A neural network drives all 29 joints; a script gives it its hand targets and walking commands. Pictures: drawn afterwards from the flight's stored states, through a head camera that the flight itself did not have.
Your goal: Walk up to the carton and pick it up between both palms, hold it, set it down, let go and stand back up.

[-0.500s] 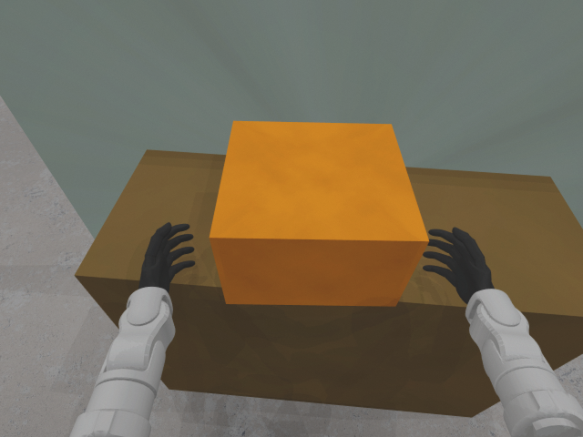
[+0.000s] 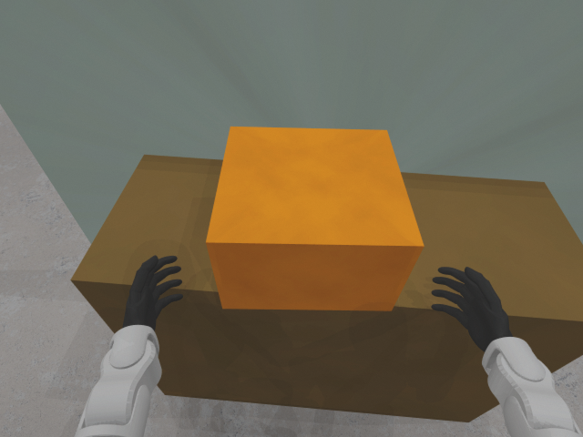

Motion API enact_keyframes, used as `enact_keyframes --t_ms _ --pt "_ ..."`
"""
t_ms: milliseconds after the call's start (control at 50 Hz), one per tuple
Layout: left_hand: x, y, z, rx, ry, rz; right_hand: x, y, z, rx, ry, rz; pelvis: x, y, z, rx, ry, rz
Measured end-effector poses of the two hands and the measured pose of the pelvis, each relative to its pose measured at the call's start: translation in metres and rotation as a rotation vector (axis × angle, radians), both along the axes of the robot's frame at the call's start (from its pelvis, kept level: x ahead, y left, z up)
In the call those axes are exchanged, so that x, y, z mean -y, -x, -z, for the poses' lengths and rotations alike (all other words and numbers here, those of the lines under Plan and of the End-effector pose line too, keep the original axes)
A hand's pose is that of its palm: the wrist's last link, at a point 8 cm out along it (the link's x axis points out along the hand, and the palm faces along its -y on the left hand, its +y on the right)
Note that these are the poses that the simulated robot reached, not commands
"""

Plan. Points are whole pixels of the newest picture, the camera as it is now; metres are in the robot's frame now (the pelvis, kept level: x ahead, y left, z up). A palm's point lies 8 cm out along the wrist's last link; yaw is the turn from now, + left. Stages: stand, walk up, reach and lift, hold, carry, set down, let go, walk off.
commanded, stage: set down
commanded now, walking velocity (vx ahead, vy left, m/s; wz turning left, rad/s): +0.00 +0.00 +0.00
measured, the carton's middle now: (308, 215) +0.48 +0.00 +0.02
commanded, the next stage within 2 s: let go in 1.62 s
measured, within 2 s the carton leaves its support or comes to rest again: neither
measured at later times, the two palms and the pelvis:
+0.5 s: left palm (145, 336) +0.24 +0.22 +0.02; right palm (501, 355) +0.24 -0.25 +0.02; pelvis +0.02 -0.01 +0.00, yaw +0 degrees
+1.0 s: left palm (149, 350) +0.23 +0.22 -0.01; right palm (491, 363) +0.23 -0.25 +0.00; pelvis +0.02 -0.01 +0.00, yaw +0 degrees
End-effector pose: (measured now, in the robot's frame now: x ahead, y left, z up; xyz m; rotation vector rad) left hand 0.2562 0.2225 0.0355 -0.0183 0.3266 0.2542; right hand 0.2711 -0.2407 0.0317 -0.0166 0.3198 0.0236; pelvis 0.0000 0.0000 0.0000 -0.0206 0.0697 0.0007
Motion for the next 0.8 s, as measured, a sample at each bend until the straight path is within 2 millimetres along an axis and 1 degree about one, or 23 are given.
enact_keyframes --t_ms 140,220,300,440,800 --pt "0.002 0.006 -0.001 -0.004 0.003 0.0 0.006 0.018 0.005 -0.028 0.009 0.016 0.002 -0.011 -0.001 0.024 -0.003 -0.001" --pt "0.003 0.011 0.002 -0.019 0.003 0.002 0.01 0.027 0.007 -0.04 0.01 0.023 0.004 -0.017 -0.002 0.034 -0.006 -0.002" --pt "0.004 0.016 0.007 -0.043 0.005 0.001 0.012 0.033 0.007 -0.045 0.011 0.028 0.006 -0.019 -0.002 0.04 -0.008 -0.002" --pt "0.006 0.019 0.013 -0.066 0.009 0.01 0.013 0.033 0.008 -0.054 0.014 0.036 0.007 -0.02 -0.003 0.042 -0.01 -0.002" --pt "0.006 0.019 0.026 -0.127 0.006 0.045 0.014 0.035 0.021 -0.124 0.021 0.059 0.006 -0.021 -0.003 0.041 -0.01 0.0"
